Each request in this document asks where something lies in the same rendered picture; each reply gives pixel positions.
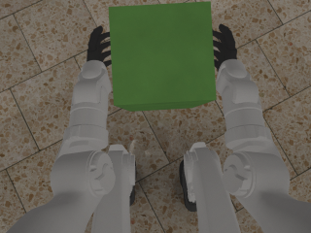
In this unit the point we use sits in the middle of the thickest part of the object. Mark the robot left upper arm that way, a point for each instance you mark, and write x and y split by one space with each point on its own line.
79 180

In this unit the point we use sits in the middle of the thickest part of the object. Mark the right robot hand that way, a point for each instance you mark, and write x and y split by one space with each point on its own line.
226 46

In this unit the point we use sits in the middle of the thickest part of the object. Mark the left robot hand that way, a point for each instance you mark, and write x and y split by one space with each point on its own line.
94 51

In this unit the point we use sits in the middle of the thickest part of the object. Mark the robot right upper arm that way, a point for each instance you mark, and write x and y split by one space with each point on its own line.
260 182

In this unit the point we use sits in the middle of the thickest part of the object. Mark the left robot foot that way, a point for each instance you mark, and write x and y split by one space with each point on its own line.
132 194

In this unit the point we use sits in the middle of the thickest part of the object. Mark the robot right forearm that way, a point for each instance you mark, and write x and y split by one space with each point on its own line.
244 123

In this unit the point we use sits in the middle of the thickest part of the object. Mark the robot left forearm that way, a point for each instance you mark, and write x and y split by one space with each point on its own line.
89 111

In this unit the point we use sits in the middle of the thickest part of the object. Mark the robot left thigh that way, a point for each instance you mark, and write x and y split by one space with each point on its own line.
112 214

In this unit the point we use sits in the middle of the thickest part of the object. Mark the carton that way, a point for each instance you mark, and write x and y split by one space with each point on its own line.
162 56

